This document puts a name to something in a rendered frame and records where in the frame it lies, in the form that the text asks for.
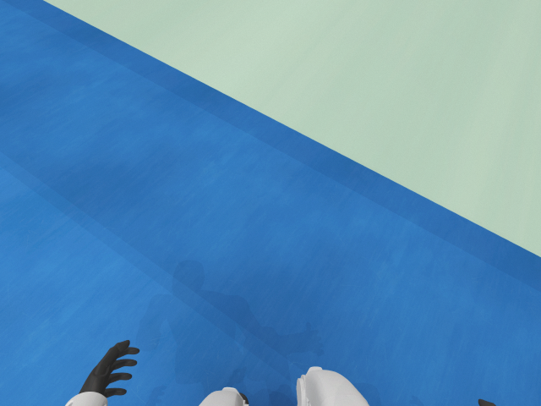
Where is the robot left hand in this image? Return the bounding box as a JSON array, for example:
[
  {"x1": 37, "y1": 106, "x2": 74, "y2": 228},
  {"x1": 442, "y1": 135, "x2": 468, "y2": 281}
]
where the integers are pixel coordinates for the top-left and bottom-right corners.
[{"x1": 79, "y1": 340, "x2": 139, "y2": 398}]

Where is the robot right thigh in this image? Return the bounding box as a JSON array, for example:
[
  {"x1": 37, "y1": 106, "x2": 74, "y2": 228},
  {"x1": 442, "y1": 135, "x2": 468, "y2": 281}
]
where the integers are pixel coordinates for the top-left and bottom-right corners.
[{"x1": 297, "y1": 370, "x2": 369, "y2": 406}]

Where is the robot left shin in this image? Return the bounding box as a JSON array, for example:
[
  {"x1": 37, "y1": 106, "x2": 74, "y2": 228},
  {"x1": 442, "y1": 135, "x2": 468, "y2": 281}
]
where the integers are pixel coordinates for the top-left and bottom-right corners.
[{"x1": 222, "y1": 387, "x2": 242, "y2": 398}]

